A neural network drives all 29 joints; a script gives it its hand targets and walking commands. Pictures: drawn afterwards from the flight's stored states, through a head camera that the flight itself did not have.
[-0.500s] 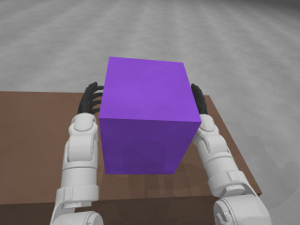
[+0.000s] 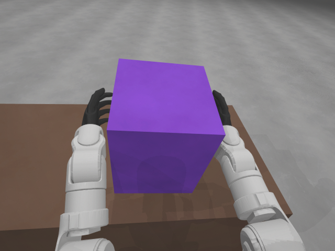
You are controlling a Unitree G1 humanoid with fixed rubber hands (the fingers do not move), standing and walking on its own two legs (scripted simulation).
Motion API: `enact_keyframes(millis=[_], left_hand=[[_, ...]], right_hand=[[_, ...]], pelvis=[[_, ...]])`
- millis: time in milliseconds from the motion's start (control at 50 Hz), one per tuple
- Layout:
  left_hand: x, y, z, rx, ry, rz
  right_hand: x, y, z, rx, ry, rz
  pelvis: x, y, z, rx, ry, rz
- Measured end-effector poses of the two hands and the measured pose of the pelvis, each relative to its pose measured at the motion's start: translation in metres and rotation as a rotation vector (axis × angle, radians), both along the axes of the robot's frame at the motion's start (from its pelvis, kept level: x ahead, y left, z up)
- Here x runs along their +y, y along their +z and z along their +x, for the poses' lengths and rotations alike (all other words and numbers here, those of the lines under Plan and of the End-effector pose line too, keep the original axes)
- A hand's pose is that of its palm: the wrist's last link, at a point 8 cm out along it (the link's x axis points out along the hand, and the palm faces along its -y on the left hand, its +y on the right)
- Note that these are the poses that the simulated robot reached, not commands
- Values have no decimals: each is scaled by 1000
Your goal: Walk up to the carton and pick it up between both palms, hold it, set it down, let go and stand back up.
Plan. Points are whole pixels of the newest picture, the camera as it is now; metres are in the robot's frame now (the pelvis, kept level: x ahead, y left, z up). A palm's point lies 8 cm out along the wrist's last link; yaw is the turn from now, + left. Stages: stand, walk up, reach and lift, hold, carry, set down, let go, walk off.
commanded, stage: reach and lift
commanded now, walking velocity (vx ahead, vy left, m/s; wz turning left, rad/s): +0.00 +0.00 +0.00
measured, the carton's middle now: (158, 130) +0.38 -0.01 +0.13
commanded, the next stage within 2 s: hold in 0.10 s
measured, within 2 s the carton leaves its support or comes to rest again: neither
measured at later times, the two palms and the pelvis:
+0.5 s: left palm (87, 120) +0.35 +0.14 +0.20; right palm (221, 118) +0.35 -0.15 +0.19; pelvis -0.01 +0.00 +0.00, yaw +0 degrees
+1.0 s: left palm (85, 119) +0.35 +0.15 +0.20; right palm (219, 116) +0.36 -0.15 +0.19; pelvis +0.00 +0.00 +0.00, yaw +1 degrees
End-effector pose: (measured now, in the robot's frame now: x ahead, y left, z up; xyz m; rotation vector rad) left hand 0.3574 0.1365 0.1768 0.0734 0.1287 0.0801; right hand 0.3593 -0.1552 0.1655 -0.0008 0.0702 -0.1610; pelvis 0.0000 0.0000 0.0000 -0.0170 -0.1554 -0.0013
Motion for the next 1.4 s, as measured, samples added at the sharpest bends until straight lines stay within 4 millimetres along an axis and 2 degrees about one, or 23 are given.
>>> enact_keyframes(millis=[620,1040,1400], left_hand=[[8,23,-11,-11,28,-9],[10,22,-9,-14,30,-8],[10,23,-12,-9,32,-10]], right_hand=[[8,23,-3,-13,25,-2],[10,22,0,-18,28,2],[10,22,-2,-15,29,-3]], pelvis=[[-2,0,-10,-18,6,3],[0,-1,-2,-26,8,-1],[-2,0,-8,-25,9,1]])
